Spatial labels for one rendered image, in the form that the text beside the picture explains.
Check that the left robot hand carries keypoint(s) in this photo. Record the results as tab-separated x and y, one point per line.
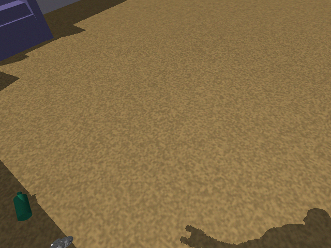
62	243

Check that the bottle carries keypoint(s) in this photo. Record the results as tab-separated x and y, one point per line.
22	207

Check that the armchair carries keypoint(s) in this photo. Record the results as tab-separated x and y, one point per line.
22	26

